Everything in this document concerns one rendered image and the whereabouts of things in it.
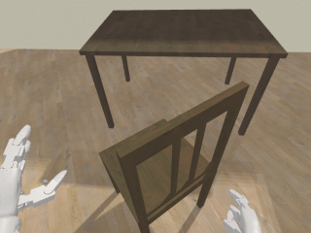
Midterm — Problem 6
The left robot forearm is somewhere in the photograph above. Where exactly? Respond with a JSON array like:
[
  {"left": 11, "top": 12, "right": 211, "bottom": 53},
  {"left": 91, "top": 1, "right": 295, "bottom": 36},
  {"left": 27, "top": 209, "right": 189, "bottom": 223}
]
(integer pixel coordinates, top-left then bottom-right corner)
[{"left": 0, "top": 216, "right": 21, "bottom": 233}]

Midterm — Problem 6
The left robot hand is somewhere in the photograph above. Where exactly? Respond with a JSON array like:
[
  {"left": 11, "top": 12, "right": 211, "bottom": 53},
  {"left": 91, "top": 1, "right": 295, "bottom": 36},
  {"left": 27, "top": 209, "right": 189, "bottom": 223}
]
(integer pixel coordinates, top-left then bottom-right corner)
[{"left": 0, "top": 124, "right": 67, "bottom": 217}]

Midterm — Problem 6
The chair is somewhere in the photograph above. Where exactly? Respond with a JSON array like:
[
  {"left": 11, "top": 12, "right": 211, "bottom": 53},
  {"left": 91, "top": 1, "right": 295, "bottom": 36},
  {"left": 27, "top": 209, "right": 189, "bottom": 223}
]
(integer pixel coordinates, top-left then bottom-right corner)
[{"left": 99, "top": 81, "right": 250, "bottom": 233}]

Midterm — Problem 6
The right robot hand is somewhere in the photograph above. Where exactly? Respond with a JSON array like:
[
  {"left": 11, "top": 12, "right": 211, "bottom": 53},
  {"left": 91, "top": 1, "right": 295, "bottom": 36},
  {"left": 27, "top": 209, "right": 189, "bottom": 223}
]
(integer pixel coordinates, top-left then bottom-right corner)
[{"left": 224, "top": 189, "right": 261, "bottom": 233}]

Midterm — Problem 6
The table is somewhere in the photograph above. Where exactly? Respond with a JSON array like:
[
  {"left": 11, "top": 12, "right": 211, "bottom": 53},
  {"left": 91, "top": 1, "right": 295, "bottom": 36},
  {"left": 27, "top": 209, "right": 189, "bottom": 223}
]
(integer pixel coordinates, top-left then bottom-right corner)
[{"left": 79, "top": 9, "right": 288, "bottom": 136}]

